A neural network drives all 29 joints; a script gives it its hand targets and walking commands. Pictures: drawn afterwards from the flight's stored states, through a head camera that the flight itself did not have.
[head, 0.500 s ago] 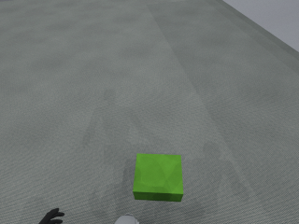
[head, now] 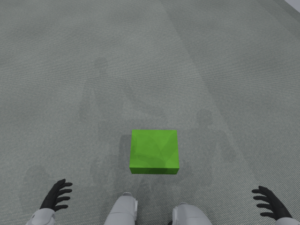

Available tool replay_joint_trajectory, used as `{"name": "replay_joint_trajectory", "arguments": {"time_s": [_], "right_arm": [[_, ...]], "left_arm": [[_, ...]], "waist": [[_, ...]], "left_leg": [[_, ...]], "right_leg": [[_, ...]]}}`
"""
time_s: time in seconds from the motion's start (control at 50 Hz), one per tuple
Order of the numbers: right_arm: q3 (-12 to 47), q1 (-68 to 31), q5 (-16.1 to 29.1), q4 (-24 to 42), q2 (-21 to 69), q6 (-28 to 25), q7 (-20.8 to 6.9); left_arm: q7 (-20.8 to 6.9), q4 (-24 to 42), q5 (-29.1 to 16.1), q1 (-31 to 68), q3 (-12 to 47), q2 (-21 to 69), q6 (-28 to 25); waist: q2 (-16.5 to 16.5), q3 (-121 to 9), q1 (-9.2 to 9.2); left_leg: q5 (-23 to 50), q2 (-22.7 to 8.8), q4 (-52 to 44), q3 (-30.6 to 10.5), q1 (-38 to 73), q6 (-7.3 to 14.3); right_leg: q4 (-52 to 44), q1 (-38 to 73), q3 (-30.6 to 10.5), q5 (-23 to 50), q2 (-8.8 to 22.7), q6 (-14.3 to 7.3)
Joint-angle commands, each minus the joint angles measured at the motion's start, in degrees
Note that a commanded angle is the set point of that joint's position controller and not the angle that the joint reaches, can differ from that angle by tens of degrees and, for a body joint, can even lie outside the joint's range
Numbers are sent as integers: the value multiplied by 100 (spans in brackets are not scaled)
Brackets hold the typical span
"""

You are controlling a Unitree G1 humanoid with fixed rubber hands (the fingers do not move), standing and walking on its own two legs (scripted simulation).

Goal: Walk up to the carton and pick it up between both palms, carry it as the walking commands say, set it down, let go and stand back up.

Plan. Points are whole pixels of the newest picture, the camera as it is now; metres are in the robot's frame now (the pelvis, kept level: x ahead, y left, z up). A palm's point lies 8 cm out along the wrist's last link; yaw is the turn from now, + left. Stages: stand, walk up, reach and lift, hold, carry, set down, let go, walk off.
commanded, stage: reach and lift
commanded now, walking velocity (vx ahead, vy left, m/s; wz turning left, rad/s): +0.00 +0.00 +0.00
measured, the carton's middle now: (154, 152) +0.52 +0.02 -0.65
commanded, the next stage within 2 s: none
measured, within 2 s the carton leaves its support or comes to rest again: neither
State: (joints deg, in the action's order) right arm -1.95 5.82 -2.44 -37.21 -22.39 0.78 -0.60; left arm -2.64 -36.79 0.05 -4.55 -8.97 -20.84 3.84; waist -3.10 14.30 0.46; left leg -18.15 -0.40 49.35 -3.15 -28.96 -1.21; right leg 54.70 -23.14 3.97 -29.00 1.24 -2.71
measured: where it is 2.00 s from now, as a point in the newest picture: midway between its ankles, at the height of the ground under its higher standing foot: outside the picture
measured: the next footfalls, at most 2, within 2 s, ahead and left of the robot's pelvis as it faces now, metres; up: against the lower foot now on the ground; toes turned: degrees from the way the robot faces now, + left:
none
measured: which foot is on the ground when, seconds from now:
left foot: down 0.00-1.00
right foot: down 0.00-1.00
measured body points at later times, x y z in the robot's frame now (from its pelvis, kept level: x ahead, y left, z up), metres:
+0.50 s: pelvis +0.04 +0.02 -0.01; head +0.20 +0.03 +0.41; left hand +0.30 +0.29 -0.13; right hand +0.31 -0.25 -0.11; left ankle +0.09 +0.16 -0.69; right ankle +0.01 -0.08 -0.69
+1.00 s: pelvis +0.00 +0.03 -0.04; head +0.28 +0.03 +0.31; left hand +0.43 +0.26 -0.17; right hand +0.43 -0.23 -0.16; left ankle +0.09 +0.16 -0.69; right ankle +0.01 -0.08 -0.69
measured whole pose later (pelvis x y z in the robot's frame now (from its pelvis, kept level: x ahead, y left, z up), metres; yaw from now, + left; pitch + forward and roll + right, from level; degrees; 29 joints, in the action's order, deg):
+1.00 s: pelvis +0.00 +0.03 -0.04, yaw -3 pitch +36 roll -2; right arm -7.5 -45.0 3.3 -45.9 -19.8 4.2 -1.0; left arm 2.6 -36.8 0.0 39.7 -15.7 -16.0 7.0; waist 0.0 2.3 0.4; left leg -13.7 -2.1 54.8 -3.2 -76.9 -2.6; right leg 58.3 -70.8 3.4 -23.3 -0.5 -1.5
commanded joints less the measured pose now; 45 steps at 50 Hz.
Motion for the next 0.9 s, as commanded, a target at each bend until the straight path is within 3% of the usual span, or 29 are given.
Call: {"name": "replay_joint_trajectory", "arguments": {"time_s": [0.0, 0.06, 0.1, 0.12, 0.14, 0.16, 0.18, 0.22, 0.24, 0.26, 0.28, 0.32, 0.34, 0.36, 0.44, 0.46, 0.48, 0.52, 0.58, 0.6, 0.62, 0.68, 0.72, 0.74, 0.76, 0.82, 0.84, 0.86, 0.88], "right_arm": [[-950, -660, -351, 811, -539, -193, -67], [-873, -1000, -151, 809, -418, -288, -17], [-890, -1117, -114, 656, -360, -228, 70], [-897, -1279, -47, 568, -295, -191, 78], [-785, -1294, 85, 430, -206, -161, 75], [-805, -1347, 66, 436, -228, -130, 90], [-761, -1276, 173, 381, -171, -134, 80], [-846, -1344, 166, 392, -208, -127, 110], [-893, -1253, 170, 209, -220, -147, 110], [-935, -1308, 184, 54, -329, -124, 115], [-936, -1452, 208, 58, -353, -125, 92], [-917, -1594, 309, -49, -411, -102, 32], [-899, -1831, 363, 21, -388, -107, 7], [-933, -1988, 370, -105, -464, -102, -46], [-1037, -2612, 521, -167, -693, -120, -132], [-990, -2792, 539, -95, -689, -121, -130], [-1121, -2718, 511, -185, -788, -133, -126], [-1109, -2925, 554, -300, -864, -175, -115], [-1181, -3368, 621, -274, -954, -215, -124], [-1228, -3462, 660, -401, -1031, -183, -132], [-1123, -3716, 672, -219, -1011, -211, -113], [-1091, -4119, 816, -181, -1048, -157, -121], [-1114, -4680, 859, 5, -1077, -148, -109], [-1177, -4994, 895, -81, -1072, -93, -121], [-1199, -5171, 901, -63, -1119, -44, -131], [-1231, -5768, 981, -222, -1158, 130, -117], [-1333, -5902, 958, -357, -1219, 170, -135], [-1358, -6014, 975, -368, -1247, 187, -127], [-1447, -6419, 1016, -195, -1426, 250, -136]], "left_arm": [[120, 1360, 534, 472, -634, -942, -291], [185, 1318, 409, 685, -601, -794, -441], [201, 1035, 302, 677, -513, -672, -404], [203, 991, 212, 751, -445, -529, -372], [232, 983, 177, 803, -539, -575, -364], [230, 976, 58, 874, -387, -438, -372], [229, 873, 66, 718, -506, -523, -381], [278, 988, 36, 828, -494, -477, -418], [330, 934, -28, 855, -421, -416, -461], [353, 961, -40, 945, -444, -432, -455], [368, 835, 3, 945, -472, -406, -450], [412, 824, -96, 1137, -362, -303, -434], [431, 887, -115, 1241, -384, -254, -441], [463, 856, -92, 1414, -403, -209, -431], [499, 874, -261, 2027, -276, 14, -402], [497, 766, -218, 2138, -358, -144, -407], [513, 710, -217, 2119, -363, -58, -410], [538, 626, -314, 2347, -287, -8, -434], [558, 268, -348, 2567, -403, 1, -393], [568, 309, -416, 2770, -388, 13, -364], [556, 246, -337, 2838, -531, -81, -391], [552, 122, -326, 3185, -847, -382, -356], [545, 102, -369, 3632, -954, -424, -374], [550, 161, -463, 4015, -772, -365, -292], [532, 169, -428, 4138, -934, -485, -287], [518, 158, -388, 4720, -1036, -575, -104], [509, 189, -414, 5020, -918, -507, -53], [530, 304, -381, 5231, -925, -536, -42], [567, 328, -443, 5521, -971, -544, 55]], "waist": [[200, -1516, -252], [304, -2112, -404], [216, -2084, -237], [396, -2081, -233], [411, -2255, -405], [258, -2390, -259], [452, -2753, -403], [474, -3288, -323], [526, -3325, -160], [544, -3362, -92], [647, -3308, -168], [666, -3410, -38], [638, -3480, -93], [901, -3552, -75], [908, -3947, 106], [794, -4036, 9], [1007, -4257, 41], [943, -4464, 86], [923, -4806, -28], [852, -4985, 60], [889, -5068, -140], [606, -5634, -277], [282, -5781, -196], [472, -5675, -99], [285, -5916, -166], [448, -6056, -229], [511, -5992, -36], [686, -5996, -66], [575, -6491, 3]], "left_leg": [[-63, 449, -472, 798, 1745, -159], [575, 353, -369, 698, 1074, -28], [874, 354, -193, 653, 557, -31], [1057, 310, -191, 574, 451, -27], [1209, 340, -63, 570, 315, 2], [1330, 354, -37, 505, 206, 37], [1757, 400, 114, 537, 104, 37], [2286, 405, 232, 441, 96, 33], [2611, 368, 269, 399, -54, -1], [2636, 374, 287, 405, -171, -29], [2619, 329, 341, 421, -169, -75], [2879, 264, 439, 282, -17, -61], [3079, 220, 483, 199, 16, -15], [3135, 173, 574, 168, 219, -96], [3548, 133, 701, 11, 395, -98], [3513, 143, 714, 37, 323, -107], [3974, 140, 763, -27, 578, -159], [3932, 166, 749, 7, 363, -155], [4319, 166, 829, -65, 519, -175], [4326, 153, 820, -128, 513, -172], [4150, 196, 850, 5, 236, -205], [3756, 295, 771, 156, -612, -168], [3332, 326, 759, 223, -1245, -91], [3229, 355, 675, 200, -1098, -95], [3184, 340, 764, 222, -1162, -70], [2669, 378, 737, 314, -1231, -105], [2844, 339, 732, 254, -1060, -124], [3017, 324, 763, 268, -847, -158], [2856, 317, 783, 272, -704, -94]], "right_leg": [[-2157, -1174, -503, 158, 17, 274], [-1521, -666, -501, 1377, -178, 470], [-1233, -756, -545, 2113, -192, 515], [-1141, -810, -534, 2083, -235, 451], [-1010, -727, -597, 2375, -225, 463], [-909, -641, -616, 2512, -240, 442], [-780, -452, -686, 3294, -222, 437], [-551, -337, -675, 3869, -267, 405], [-481, -543, -618, 4122, -322, 401], [-503, -613, -636, 4082, -326, 383], [-494, -740, -599, 3891, -357, 379], [-434, -1428, -518, 3699, -369, 349], [-436, -1741, -534, 3614, -412, 328], [-397, -2085, -490, 3289, -426, 293], [-378, -2850, -469, 3028, -462, 270], [-340, -2963, -414, 2957, -473, 344], [-309, -3195, -375, 3003, -498, 310], [-316, -3180, -363, 3095, -521, 331], [-346, -3822, -345, 2947, -494, 343], [-365, -3980, -341, 2913, -512, 339], [-331, -3685, -411, 2986, -485, 357], [-231, -3160, -529, 3633, -433, 372], [-154, -2864, -597, 3914, -397, 393], [-198, -3085, -519, 3708, -388, 386], [-139, -3149, -503, 3566, -391, 412], [-200, -3303, -490, 3134, -362, 425], [-203, -3743, -387, 3084, -389, 385], [-259, -4017, -366, 2969, -408, 387], [-276, -3923, -358, 2798, -420, 361]]}}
